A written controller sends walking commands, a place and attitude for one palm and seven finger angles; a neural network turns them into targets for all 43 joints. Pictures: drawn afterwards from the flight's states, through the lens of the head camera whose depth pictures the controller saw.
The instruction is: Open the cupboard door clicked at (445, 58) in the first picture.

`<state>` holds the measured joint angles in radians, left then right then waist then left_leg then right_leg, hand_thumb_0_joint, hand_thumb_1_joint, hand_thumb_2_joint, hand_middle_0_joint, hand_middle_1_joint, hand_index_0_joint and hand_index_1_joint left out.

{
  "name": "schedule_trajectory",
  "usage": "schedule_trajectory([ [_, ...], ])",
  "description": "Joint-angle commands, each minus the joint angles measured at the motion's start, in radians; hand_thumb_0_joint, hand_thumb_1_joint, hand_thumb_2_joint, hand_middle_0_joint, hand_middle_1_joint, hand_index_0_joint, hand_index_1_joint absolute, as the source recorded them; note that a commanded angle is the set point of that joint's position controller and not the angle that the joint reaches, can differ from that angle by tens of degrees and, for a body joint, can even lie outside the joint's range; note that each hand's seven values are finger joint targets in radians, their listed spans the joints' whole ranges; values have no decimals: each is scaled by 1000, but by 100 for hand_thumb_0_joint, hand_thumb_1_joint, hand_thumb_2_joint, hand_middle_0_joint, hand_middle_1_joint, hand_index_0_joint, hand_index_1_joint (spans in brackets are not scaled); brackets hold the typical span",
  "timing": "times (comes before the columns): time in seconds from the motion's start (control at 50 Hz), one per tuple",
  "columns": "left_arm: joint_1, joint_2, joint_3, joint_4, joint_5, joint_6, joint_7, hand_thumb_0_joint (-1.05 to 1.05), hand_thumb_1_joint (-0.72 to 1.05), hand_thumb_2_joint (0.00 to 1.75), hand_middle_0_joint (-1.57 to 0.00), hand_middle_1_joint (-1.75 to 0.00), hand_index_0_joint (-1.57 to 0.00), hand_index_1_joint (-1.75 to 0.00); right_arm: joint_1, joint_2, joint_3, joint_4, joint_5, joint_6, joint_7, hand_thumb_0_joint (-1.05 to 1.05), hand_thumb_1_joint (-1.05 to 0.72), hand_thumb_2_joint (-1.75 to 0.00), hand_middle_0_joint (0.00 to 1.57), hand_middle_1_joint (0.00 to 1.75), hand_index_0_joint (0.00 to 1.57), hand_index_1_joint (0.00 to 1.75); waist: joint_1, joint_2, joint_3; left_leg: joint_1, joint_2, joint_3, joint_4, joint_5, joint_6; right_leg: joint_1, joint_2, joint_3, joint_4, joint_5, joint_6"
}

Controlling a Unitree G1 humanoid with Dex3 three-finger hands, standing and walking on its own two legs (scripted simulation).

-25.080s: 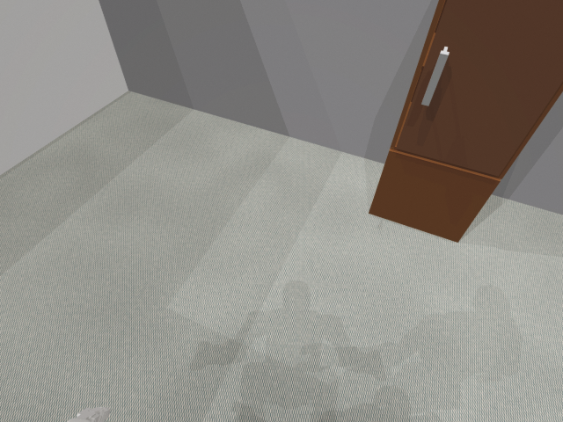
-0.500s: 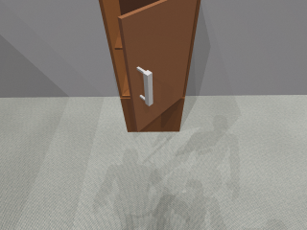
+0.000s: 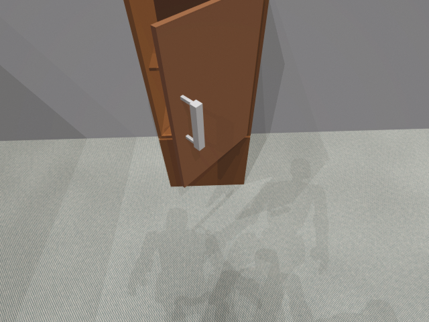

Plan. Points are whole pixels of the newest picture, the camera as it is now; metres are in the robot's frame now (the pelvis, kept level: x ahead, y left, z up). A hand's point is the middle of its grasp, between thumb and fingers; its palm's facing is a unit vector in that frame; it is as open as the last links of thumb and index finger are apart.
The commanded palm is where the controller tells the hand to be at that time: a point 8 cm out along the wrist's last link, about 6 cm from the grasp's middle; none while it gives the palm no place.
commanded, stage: walk to a spot facing it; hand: left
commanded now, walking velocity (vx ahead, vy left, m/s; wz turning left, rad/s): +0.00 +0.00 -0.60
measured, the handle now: (192, 123) +0.62 +0.10 -0.04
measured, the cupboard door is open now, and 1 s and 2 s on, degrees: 45 45 45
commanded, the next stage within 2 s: none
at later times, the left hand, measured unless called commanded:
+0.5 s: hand out of the picture +0.08 +0.16 -0.17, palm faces -0.20 -0.94 -0.29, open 7.4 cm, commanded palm none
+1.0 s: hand (172, 298) +0.20 +0.11 -0.18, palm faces -0.49 -0.82 -0.29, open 7.4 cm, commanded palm none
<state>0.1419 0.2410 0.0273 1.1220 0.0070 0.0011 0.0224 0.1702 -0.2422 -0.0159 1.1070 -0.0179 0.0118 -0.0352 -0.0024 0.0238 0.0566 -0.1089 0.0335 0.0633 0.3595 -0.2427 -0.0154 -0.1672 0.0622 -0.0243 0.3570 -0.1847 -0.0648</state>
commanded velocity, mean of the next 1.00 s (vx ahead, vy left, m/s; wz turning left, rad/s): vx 0.00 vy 0.00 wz -0.60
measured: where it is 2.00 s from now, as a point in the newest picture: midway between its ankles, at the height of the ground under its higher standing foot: outside the picture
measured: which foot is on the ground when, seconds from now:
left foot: down 0.00-0.32, up 0.34-0.70, down 0.72-0.98, up 1.00-1.00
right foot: down 0.00-0.72, up 0.74-0.96, down 0.98-1.00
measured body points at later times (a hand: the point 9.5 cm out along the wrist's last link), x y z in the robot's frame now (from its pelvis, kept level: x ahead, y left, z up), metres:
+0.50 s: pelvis -0.01 -0.03 -0.01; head +0.05 -0.07 +0.43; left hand +0.09 +0.21 -0.15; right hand +0.00 -0.30 -0.17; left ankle -0.01 +0.13 -0.68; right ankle -0.02 -0.11 -0.75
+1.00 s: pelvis -0.01 -0.04 -0.03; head +0.04 -0.07 +0.42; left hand +0.22 +0.16 -0.15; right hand -0.08 -0.30 -0.17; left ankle +0.06 +0.13 -0.74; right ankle -0.06 -0.14 -0.75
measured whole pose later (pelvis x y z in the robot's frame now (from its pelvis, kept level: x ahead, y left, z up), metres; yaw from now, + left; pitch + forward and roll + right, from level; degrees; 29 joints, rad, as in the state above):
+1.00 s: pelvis -0.01 -0.04 -0.03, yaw -33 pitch +1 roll +0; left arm 0.17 0.30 0.09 0.86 0.02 0.04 -0.04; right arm 0.20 -0.24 -0.05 0.87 -0.02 0.04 -0.03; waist 0.02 0.00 0.10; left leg -0.32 0.14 0.07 0.75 -0.44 -0.08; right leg -0.36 0.00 -0.01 0.64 -0.28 -0.01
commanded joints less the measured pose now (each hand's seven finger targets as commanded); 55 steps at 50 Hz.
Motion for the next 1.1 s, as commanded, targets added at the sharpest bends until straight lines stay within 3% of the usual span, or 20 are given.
schedule_trajectory([
  [0.0, 39, 142, 43, -72, 8, 12, 6, 0, 90, 90, -20, -30, -20, -30, 97, -103, -37, -57, 1, 8, -15, 0, -90, -90, 20, 30, 20, 30, -16, -46, -72, -8, 99, -12, 61, 118, 23, -9, -170, 195, 27, 347, -4],
  [0.1, 21, 122, 59, -144, 13, 30, -9, 0, 90, 90, -20, -30, -20, -30, 102, -128, -61, -112, -4, 11, -22, 0, -90, -90, 20, 30, 20, 30, -22, 45, -44, 11, 188, -69, 33, 76, 67, -168, -95, 176, 174, 230, 6],
  [0.18, -8, 84, 73, -204, 14, 52, -27, 0, 90, 90, -20, -30, -20, -30, 82, -153, -70, -148, -21, -5, -26, 0, -90, -90, 20, 30, 20, 30, -3, 157, 8, -24, 397, -182, -72, 300, 213, -306, -67, 78, 613, -345, 43],
  [0.28, 151, 85, 86, -185, 17, 35, -38, 0, 90, 90, -20, -30, -20, -30, 9, -167, -81, -185, -14, 0, -18, 0, -90, -90, 20, 30, 20, 30, 75, 8, -34, -141, 235, 56, 262, 261, 60, -9, -86, 31, 179, 21, 28],
  [0.3, 192, 197, 109, -183, 30, 20, -20, 0, 90, 90, -20, -30, -20, -30, 15, -102, -77, -220, 4, 7, -11, 0, -90, -90, 20, 30, 20, 30, 76, -321, -52, -336, 71, 143, 512, -114, -23, 88, -307, 412, -10, 291, -59],
  [0.32, 222, 241, 110, -178, 11, 19, -11, 0, 90, 90, -20, -30, -20, -30, -27, -95, -73, -241, 10, 18, -5, 0, -90, -90, 20, 30, 20, 30, 103, -322, -30, -390, 6, 32, 711, -421, -32, 28, -424, 561, -72, 397, -174],
  [0.36, 117, 198, 108, -215, 18, 24, 4, 0, 90, 90, -20, -30, -20, -30, -50, -78, -73, -241, 6, 23, -2, 0, -90, -90, 20, 30, 20, 30, 47, -201, -20, -455, 38, -94, 820, -311, -22, -22, -342, 549, -48, 156, -190],
  [0.44, 102, 166, 103, -231, 20, 12, 13, 0, 90, 90, -20, -30, -20, -30, -40, -38, -61, -240, 11, 14, -3, 0, -90, -90, 20, 30, 20, 30, 26, -108, -152, -371, 20, -76, 651, -236, -40, 68, -271, 441, 39, 435, -159],
  [0.56, 137, 181, 110, -226, 21, 21, 3, 0, 90, 90, -20, -30, -20, -30, -89, -47, -64, -275, 21, 8, -8, 0, -90, -90, 20, 30, 20, 30, 47, -172, -132, -347, -20, -79, 482, -202, -38, 110, -231, 480, 44, 501, -138],
  [0.64, 65, 177, 108, -257, 18, 30, -1, 0, 90, 90, -20, -30, -20, -30, -9, -55, -65, -267, 25, 0, -14, 0, -90, -90, 20, 30, 20, 30, -12, -144, -130, -132, -28, -91, 202, -78, -26, -46, -187, 488, 82, 386, -75],
  [0.66, 36, 161, 101, -270, 11, 32, -4, 0, 90, 90, -20, -30, -20, -30, 42, -79, -68, -251, 22, -8, -19, 0, -90, -90, 20, 30, 20, 30, -42, -109, -136, 22, 9, -105, 67, -1, -15, -172, -141, 445, 122, 260, -28],
  [0.7, 44, 89, 80, -314, 0, 29, -27, 0, 90, 90, -20, -30, -20, -30, 63, -234, -95, -277, -5, -15, -25, 0, -90, -90, 20, 30, 20, 30, -36, 302, -107, 97, 445, -518, -136, 32, 167, -442, 35, 137, 502, -411, 87],
  [0.72, 22, 127, 92, -344, 11, 23, -41, 0, 90, 90, -20, -30, -20, -30, 33, -252, -91, -303, -13, -12, -30, 0, -90, -90, 20, 30, 20, 30, -28, 179, -62, -70, 490, -514, -121, 41, 244, -414, -23, 104, 684, -415, 108],
  [0.8, 24, 93, 87, -316, 14, 42, -60, 0, 90, 90, -20, -30, -20, -30, -38, -163, -68, -319, -25, -18, -19, 0, -90, -90, 20, 30, 20, 30, 21, 219, -63, -81, 273, -143, 15, 397, 144, -367, -66, 33, 717, -317, 116],
  [0.86, 5, 79, 71, -324, 11, 36, -67, 0, 90, 90, -20, -30, -20, -30, 32, -195, -79, -296, -24, -14, -13, 0, -90, -90, 20, 30, 20, 30, -11, 214, -112, -38, 262, -67, 94, 488, 113, -229, -44, -56, 467, -292, 100],
  [0.92, 109, 125, 83, -293, 11, 26, -64, 0, 90, 90, -20, -30, -20, -30, 5, -205, -87, -303, -9, -2, -4, 0, -90, -90, 20, 30, 20, 30, 46, 113, -101, -193, 214, 0, 267, 260, 30, 26, -46, -51, 157, -10, 65],
  [0.94, 163, 233, 102, -281, 22, 17, -50, 0, 90, 90, -20, -30, -20, -30, 4, -140, -78, -333, 5, 2, 2, 0, -90, -90, 20, 30, 20, 30, 66, -197, -111, -384, 89, 94, 504, -57, -41, 159, -267, 298, 8, 230, -20],
  [0.96, 205, 317, 113, -269, 15, 20, -34, 0, 90, 90, -20, -30, -20, -30, -46, -110, -62, -370, 14, 7, 2, 0, -90, -90, 20, 30, 20, 30, 110, -363, -121, -468, 20, 25, 703, -453, -53, 114, -456, 532, -46, 386, -155],
  [1.0, 112, 269, 114, -290, 21, 28, -17, 0, 90, 90, -20, -30, -20, -30, -45, -113, -64, -355, 12, 6, 3, 0, -90, -90, 20, 30, 20, 30, 62, -302, -110, -483, 50, -70, 782, -356, -37, 41, -363, 523, -11, 153, -189],
  [1.08, 54, 220, 96, -298, 21, 25, -9, 0, 90, 90, -20, -30, -20, -30, -15, -76, -52, -305, 15, 3, 6, 0, -90, -90, 20, 30, 20, 30, 24, -188, -147, -343, 26, -42, 564, -248, -50, -1, -276, 388, 65, 362, -141],
])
